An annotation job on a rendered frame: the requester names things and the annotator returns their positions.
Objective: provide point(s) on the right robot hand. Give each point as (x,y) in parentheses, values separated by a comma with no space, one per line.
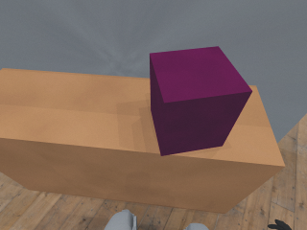
(280,225)

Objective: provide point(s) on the pedestal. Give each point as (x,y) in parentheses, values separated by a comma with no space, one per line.
(93,136)

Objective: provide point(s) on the robot left thigh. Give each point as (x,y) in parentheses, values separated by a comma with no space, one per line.
(122,221)

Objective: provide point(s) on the carton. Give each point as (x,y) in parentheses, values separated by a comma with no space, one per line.
(197,96)

